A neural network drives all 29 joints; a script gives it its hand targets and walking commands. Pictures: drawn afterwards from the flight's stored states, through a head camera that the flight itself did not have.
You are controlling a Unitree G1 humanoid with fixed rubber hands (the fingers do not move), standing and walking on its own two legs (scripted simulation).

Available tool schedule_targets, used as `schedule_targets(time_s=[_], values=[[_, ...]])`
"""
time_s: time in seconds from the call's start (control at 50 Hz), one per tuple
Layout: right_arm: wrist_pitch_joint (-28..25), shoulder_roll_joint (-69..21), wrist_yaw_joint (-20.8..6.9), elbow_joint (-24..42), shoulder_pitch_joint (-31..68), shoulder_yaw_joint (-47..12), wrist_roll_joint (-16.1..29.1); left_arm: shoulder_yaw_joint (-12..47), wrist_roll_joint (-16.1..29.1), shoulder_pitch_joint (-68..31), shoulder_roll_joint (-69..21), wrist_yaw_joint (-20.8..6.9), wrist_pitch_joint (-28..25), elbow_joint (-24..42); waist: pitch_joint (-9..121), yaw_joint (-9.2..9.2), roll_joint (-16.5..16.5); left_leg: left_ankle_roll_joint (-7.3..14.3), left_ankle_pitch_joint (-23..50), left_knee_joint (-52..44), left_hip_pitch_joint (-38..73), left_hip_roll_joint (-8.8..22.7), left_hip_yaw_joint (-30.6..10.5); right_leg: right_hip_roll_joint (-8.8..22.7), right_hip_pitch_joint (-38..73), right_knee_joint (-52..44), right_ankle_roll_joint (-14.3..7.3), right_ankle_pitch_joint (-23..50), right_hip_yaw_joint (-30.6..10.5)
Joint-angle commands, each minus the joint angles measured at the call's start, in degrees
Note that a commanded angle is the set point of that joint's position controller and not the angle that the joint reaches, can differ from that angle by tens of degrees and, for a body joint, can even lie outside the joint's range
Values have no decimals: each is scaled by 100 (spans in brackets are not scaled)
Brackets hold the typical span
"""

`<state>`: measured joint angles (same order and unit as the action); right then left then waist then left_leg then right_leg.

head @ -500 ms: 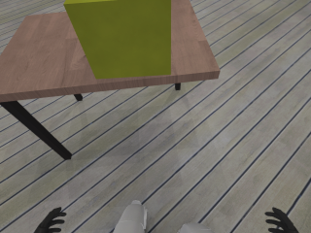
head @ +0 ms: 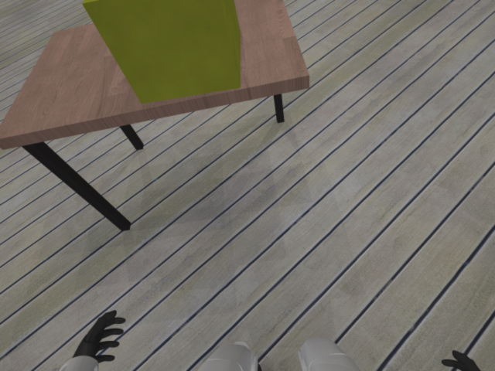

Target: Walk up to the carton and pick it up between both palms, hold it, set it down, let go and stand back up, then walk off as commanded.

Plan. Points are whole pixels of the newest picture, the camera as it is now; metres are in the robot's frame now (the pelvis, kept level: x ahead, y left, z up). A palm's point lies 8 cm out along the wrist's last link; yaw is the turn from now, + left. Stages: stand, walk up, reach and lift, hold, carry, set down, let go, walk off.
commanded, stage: walk off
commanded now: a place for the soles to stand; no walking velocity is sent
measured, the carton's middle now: (178, 20) +0.94 +0.21 +0.09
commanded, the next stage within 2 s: stand in 1.94 s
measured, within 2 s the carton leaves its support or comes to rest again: neither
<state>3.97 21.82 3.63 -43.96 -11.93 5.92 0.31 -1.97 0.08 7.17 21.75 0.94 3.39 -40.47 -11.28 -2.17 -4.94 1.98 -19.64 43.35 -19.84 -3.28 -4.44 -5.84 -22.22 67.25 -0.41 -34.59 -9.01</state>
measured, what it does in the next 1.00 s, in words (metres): walks backwards: right foot, then left foot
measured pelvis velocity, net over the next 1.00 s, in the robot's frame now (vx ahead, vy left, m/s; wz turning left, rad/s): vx -0.26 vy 0.13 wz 0.03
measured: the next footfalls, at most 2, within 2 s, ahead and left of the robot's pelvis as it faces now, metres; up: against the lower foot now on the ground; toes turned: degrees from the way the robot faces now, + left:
right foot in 0.04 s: +0.01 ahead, -0.12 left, +0.00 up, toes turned +8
left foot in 0.72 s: -0.19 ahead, +0.20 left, +0.00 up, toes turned -7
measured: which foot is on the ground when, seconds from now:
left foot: down 0.00-0.04, up 0.06-0.70, down 0.72-1.00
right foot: up 0.00-0.02, down 0.04-0.76, up 0.78-1.00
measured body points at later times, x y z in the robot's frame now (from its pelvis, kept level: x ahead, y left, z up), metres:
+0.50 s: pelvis -0.13 -0.02 +0.00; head -0.10 -0.09 +0.44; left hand +0.00 +0.29 -0.05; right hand -0.03 -0.32 -0.16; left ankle -0.14 +0.17 -0.62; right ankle -0.03 -0.12 -0.70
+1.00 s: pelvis -0.26 +0.13 +0.00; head -0.23 +0.16 +0.44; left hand -0.13 +0.46 -0.11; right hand -0.20 -0.20 -0.08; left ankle -0.23 +0.20 -0.70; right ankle -0.22 -0.05 -0.64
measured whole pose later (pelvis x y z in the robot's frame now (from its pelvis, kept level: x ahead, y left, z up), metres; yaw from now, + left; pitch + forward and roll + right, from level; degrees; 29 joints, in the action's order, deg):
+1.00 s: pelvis -0.26 +0.13 +0.00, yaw +2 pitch -8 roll -4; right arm 2.1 22.8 -0.4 -43.5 -15.9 5.7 0.3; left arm -2.0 0.1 10.7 26.1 3.6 1.9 -42.2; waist -13.3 -2.3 0.6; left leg 1.6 -25.0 50.2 -17.5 -5.1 -6.3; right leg -5.3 -26.0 67.8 1.4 -28.4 -8.2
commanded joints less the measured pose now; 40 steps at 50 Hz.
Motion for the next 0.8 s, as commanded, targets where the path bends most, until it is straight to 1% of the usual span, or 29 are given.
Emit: schedule_targets(time_s=[0.0, 0.02, 0.04, 0.06, 0.08, 0.1, 0.14, 0.18, 0.2, 0.24, 0.26, 0.28, 0.32, 0.34, 0.42, 0.46, 0.5, 0.54, 0.56, 0.6, 0.62, 0.64, 0.66, 0.68, 0.7, 0.72, 0.74, 0.76, 0.78], values=[[-18, 1259, -199, 362, -51, 309, -204, -620, 118, 314, 1199, 163, -316, -347, 1089, 254, 506, 106, 1285, 562, 482, 52, -700, 938, 1433, -4874, 130, 3448, -780], [-38, 1091, -251, 449, -451, 262, -188, -650, 12, 392, 1629, 218, -386, -178, 1212, 104, 1375, -58, -1395, 1217, -1169, -641, -806, 1583, 2297, -4144, 6, 4905, -2058], [-25, 1154, -227, 623, -197, 253, -212, -745, 19, 436, 1836, 223, -370, -63, 1642, 266, 1395, -87, -1682, 1782, -1338, -596, -999, 2345, 1985, -3931, -464, 5523, -2610], [-4, 1302, -185, 663, 253, 296, -194, -753, 35, 327, 1868, 267, -383, -48, 1413, 363, 1234, -172, -1672, 2447, -1282, -651, -1354, 2345, 1620, -3931, -565, 5390, -2621], [16, 1283, -184, 677, 294, 281, -188, -753, 50, 302, 1705, 304, -375, -5, 995, 339, 1382, -156, -1268, 2582, -1345, -635, -1477, 2044, 1343, -4018, -156, 4707, -2135], [30, 1275, -182, 588, 42, 289, -140, -742, 55, 156, 1572, 321, -384, 69, 736, 211, 1379, -190, -934, 2732, -1332, -646, -1541, 1894, 1235, -4034, -3, 4254, -1800], [64, 1255, -198, 396, -244, 271, -171, -798, 38, 205, 1333, 300, -361, 37, 677, 194, 1205, -231, -462, 2943, -1491, -691, -1234, 1771, 1450, -3957, 37, 4044, -1716], [87, 1322, -230, 393, -457, 323, -175, -846, 0, 83, 1334, 309, -323, 236, 799, 151, 1166, -319, -373, 3446, -1330, -659, -1262, 1842, 1347, -4036, -198, 3284, -1735], [116, 1284, -252, 452, -365, 267, -192, -834, 20, 12, 1299, 332, -338, 217, 587, 136, 915, -300, -329, 3466, -1546, -672, -1330, 1858, 1106, -4185, -89, 2634, -1878], [164, 1371, -288, 365, -388, 317, -137, -866, 24, -101, 1304, 353, -327, 263, 375, 96, 1078, -310, -196, 3739, -1397, -602, -1202, 1808, 666, -4394, -268, 1493, -1687], [151, 1342, -325, 378, -409, 291, -119, -885, 18, -68, 1342, 332, -347, 259, 446, 121, 1270, -275, -114, 3585, -1427, -586, -1138, 1714, 754, -4372, -217, 1531, -1656], [204, 1348, -331, 370, -444, 311, -159, -900, -7, -74, 1355, 344, -331, 248, 496, 151, 1305, -342, -196, 3725, -1336, -620, -1090, 1801, 695, -4414, -376, 1290, -1777], [207, 1337, -353, 415, -532, 336, -149, -889, 22, -74, 1359, 347, -333, 321, 615, 99, 1032, -354, -178, 3871, -1289, -620, -1076, 1832, 698, -4428, -413, 1196, -1747], [211, 1354, -350, 427, -628, 358, -154, -900, 41, 25, 1363, 331, -345, 249, 591, 62, 1223, -285, -188, 3755, -1229, -567, -1077, 1786, 702, -4568, -155, 881, -1736], [237, 1381, -360, 352, -810, 378, -168, -949, 22, -69, 1443, 340, -336, 279, 788, 129, 1273, -344, -373, 3837, -988, -477, -856, 1886, 520, -4697, -757, 132, -1929], [247, 1354, -397, 398, -835, 416, -149, -1003, 3, -40, 1486, 364, -302, 272, 705, 134, 1378, -242, -516, 3814, -721, -360, -754, 1918, 152, -4816, -875, -375, -1904], [267, 1419, -406, 372, -876, 454, -186, -1011, 16, -91, 1590, 372, -294, 177, 559, 136, 1179, -240, -554, 3722, -682, -301, -781, 2134, -13, -4900, -956, -479, -2105], [256, 1368, -436, 441, -919, 440, -108, -1028, -4, 1, 1625, 403, -304, 254, 711, 217, 1498, -230, -643, 3500, -698, -203, -592, 2078, 270, -4794, -1034, -247, -1877], [276, 1369, -440, 448, -977, 469, -160, -1046, -20, 46, 1675, 400, -297, 164, 701, 203, 1533, -200, -728, 3360, -578, -160, -575, 2125, 152, -4878, -971, -469, -2101], [240, 1359, -457, 426, -1148, 474, -151, -976, -56, -149, 1762, 400, -309, 242, 618, 83, 1519, -130, -1051, 3100, -236, -43, -447, 2249, -472, -4924, -1111, -443, -1973], [230, 1374, -496, 430, -1152, 497, -128, -1006, -95, -312, 1887, 417, -281, 247, 483, 3, 2077, -46, -1368, 2289, -153, 193, -542, 2188, -499, -4760, -1007, -446, -1811], [189, 1329, -553, 482, -1459, 495, -167, -1008, -106, -387, 1934, 427, -287, 221, 707, -119, 2084, 123, -1638, 1606, 95, 353, -682, 2218, -495, -4526, -969, -338, -1820], [148, 1240, -553, 287, -1587, 505, -152, -913, -114, -654, 1903, 416, -291, 182, 796, -314, 1848, 260, -1591, 784, 700, 383, -611, 2043, -830, -4338, -806, -281, -1560], [112, 1334, -561, 115, -1976, 532, -165, -848, -166, -773, 1852, 402, -233, 199, 928, -529, 1730, 397, -1699, -483, 1375, 587, -683, 1730, -1333, -3564, -513, -431, -923], [76, 1280, -542, -35, -1966, 517, -187, -739, -189, -509, 1587, 411, -205, -37, 811, -598, 858, 388, -1897, -921, 1310, 468, -718, 1211, -1582, -2463, -336, -513, -335], [55, 1410, -515, 162, -1550, 486, -261, -677, -123, -232, 1171, 424, -222, -68, 290, -495, -630, 519, -2764, -1776, 550, 897, -1792, 333, -2154, -669, -109, -764, 491], [68, 1540, -524, 362, -620, 388, -199, -567, -56, -339, 981, 464, -258, 7, -482, -157, -1267, 489, -2767, -2924, -852, 1448, -3354, -212, -2386, 425, -39, -671, 378], [27, 2055, -463, 569, -55, 390, -224, -633, -153, -641, 1197, 488, -295, 166, -945, -166, -1379, 636, -3484, -3886, -2131, 1851, -4488, -518, -2161, 1184, -4, -690, -325], [-84, 1967, -395, 669, 265, 337, -254, -634, -68, -675, 1418, 500, -297, 61, -1253, -4, -537, 213, -2743, -3665, -2201, 1557, -4337, -376, -1891, 1079, -52, -27, -778]])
